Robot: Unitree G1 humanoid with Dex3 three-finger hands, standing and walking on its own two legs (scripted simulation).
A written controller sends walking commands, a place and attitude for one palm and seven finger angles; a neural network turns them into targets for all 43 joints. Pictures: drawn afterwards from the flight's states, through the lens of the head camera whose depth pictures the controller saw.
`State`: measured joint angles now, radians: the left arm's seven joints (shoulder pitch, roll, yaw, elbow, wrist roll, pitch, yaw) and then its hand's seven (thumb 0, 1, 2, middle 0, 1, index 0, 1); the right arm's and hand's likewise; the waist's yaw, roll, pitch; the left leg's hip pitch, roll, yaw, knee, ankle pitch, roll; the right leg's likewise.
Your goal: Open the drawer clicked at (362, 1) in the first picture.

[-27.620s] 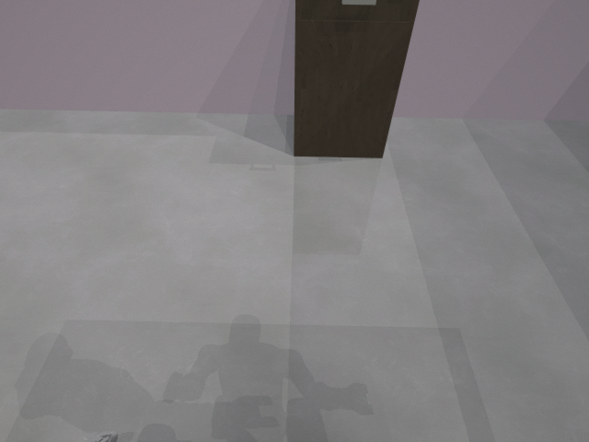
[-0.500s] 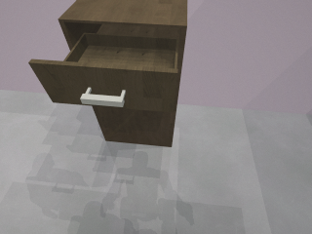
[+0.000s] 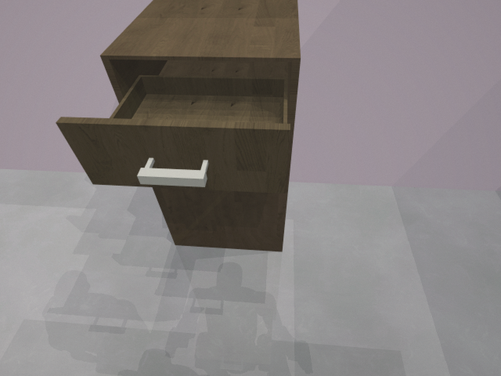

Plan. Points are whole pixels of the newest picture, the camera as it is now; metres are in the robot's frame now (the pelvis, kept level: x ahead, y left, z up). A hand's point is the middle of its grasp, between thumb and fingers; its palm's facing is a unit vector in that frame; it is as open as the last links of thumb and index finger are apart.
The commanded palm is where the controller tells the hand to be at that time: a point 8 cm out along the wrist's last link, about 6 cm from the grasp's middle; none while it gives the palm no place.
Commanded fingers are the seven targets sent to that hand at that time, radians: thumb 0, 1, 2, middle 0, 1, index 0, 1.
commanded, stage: come to a stop and stand still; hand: left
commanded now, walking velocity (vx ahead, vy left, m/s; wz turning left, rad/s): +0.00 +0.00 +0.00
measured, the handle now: (175, 170) +0.49 +0.19 +0.04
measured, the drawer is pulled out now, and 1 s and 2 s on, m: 0.27 0.27 0.27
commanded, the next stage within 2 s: look again from close up in 0.68 s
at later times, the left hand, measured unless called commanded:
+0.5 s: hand out of the picture +0.04 +0.18 -0.17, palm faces -0.02 -0.97 -0.24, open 7.3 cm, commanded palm none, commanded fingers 0.00 0.90 0.90 -0.20 -0.30 -0.20 -0.30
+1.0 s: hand out of the picture +0.06 +0.19 -0.16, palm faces -0.01 -0.96 -0.27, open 7.3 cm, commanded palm none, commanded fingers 0.00 0.90 0.90 -0.20 -0.30 -0.20 -0.30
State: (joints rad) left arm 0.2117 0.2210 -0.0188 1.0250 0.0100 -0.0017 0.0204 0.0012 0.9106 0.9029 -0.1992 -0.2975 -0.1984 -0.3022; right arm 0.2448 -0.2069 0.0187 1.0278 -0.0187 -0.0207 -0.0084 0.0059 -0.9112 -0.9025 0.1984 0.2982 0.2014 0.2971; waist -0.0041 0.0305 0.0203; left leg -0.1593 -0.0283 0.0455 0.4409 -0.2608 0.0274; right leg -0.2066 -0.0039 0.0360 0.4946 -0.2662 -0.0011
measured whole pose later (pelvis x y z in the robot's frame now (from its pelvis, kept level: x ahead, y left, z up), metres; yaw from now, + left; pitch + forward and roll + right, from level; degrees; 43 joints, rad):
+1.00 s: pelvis +0.01 -0.02 +0.00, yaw +0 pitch -1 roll +1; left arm 0.19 0.25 -0.01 1.10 0.01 -0.02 0.02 0.00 0.91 0.90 -0.20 -0.30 -0.20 -0.30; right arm 0.18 -0.23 0.01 1.13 -0.02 -0.02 -0.02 0.01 -0.91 -0.90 0.20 0.30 0.20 0.30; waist 0.00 0.00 0.03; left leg -0.11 0.01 0.02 0.37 -0.24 -0.01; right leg -0.15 0.03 0.01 0.41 -0.24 -0.04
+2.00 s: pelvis -0.03 -0.02 -0.05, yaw +2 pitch +8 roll +1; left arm 0.34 0.40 -0.01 -0.04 1.05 -0.11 0.44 0.00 0.41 0.70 -0.26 -0.61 -0.26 -0.61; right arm 0.05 -0.22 -0.02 0.53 -0.08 0.10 0.01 0.01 -0.91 -0.90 0.20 0.30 0.20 0.30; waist 0.11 0.04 -0.10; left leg -0.64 -0.01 0.00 0.95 -0.44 0.00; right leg -0.65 0.01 -0.02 0.96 -0.44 -0.03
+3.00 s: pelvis +0.00 +0.00 +0.00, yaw +3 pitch +0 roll +0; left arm -0.20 0.60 0.01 -0.05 0.82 0.00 -0.14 0.00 -0.48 0.31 -0.32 -1.20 -0.32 -1.20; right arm 0.11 -0.27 0.02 0.61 0.01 0.15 0.00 0.01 -0.91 -0.90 0.20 0.30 0.20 0.30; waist 0.08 0.10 0.00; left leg -0.19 -0.03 0.00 0.44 -0.25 0.02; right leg -0.20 -0.01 -0.01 0.45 -0.24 0.00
